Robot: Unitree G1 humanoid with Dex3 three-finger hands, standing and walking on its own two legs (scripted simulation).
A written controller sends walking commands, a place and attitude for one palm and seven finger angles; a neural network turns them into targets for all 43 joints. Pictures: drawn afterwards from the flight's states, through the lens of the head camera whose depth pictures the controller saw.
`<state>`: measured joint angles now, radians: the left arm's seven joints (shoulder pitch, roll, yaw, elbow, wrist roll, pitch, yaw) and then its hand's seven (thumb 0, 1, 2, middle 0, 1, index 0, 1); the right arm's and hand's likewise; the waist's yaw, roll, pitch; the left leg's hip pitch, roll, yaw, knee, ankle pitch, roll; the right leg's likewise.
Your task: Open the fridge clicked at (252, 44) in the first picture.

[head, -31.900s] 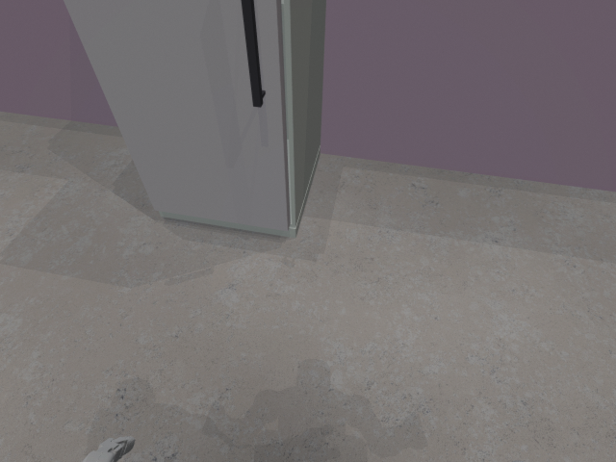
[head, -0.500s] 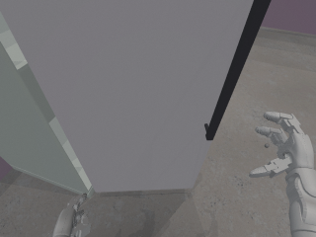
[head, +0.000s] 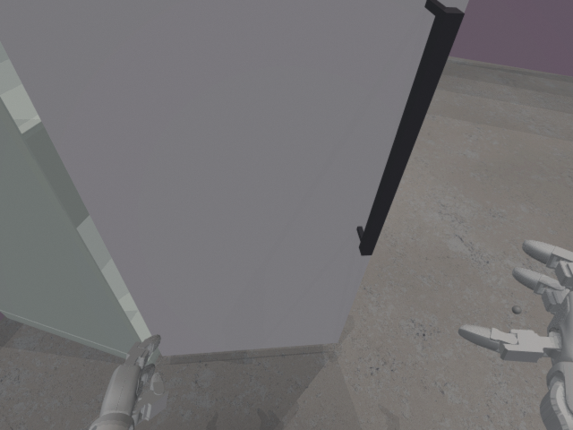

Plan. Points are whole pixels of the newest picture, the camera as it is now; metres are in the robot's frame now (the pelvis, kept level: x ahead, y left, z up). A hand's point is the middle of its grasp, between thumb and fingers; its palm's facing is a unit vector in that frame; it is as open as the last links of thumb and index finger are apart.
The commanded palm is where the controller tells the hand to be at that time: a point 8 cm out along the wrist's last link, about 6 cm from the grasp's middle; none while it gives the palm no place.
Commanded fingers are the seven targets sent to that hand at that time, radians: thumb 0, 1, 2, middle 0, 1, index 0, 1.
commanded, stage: draw the hand back to the body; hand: right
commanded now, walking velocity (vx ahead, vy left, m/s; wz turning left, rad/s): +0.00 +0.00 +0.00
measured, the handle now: (391, 157) +0.50 -0.17 +0.14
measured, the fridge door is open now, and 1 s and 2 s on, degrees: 68 68 68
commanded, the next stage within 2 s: step back with the hand held close in 0.86 s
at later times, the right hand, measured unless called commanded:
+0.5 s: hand out of the picture +0.20 -0.29 +0.15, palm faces +0.50 +0.79 -0.35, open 8.6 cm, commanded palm +0.15 -0.32 +0.17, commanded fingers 0.00 -0.90 -0.90 0.20 0.30 0.20 0.30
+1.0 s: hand out of the picture +0.19 -0.28 +0.16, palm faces +0.51 +0.79 -0.35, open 7.4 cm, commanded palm +0.14 -0.31 +0.17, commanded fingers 0.00 -0.90 -0.90 0.20 0.30 0.20 0.30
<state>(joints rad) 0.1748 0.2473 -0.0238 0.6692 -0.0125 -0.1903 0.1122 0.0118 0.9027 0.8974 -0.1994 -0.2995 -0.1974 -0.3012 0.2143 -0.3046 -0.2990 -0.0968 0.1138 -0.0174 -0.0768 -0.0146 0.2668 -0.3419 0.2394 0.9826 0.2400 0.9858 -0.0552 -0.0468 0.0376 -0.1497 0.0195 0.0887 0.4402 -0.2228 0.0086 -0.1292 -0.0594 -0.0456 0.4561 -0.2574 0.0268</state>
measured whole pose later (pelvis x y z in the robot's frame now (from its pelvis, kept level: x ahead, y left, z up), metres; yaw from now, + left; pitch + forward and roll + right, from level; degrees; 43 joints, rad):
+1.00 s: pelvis +0.00 -0.01 +0.00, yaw +0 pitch -7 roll +1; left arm 0.18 0.22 -0.01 0.69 0.01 -0.15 0.09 0.01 0.90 0.90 -0.20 -0.30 -0.20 -0.30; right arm 0.44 -0.32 -0.35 -0.36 0.07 -0.07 -0.13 0.01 -0.89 -0.90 0.21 0.30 0.21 0.31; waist -0.07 -0.05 0.05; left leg -0.04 0.02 0.08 0.35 -0.18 0.00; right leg -0.03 -0.05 -0.05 0.39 -0.23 0.02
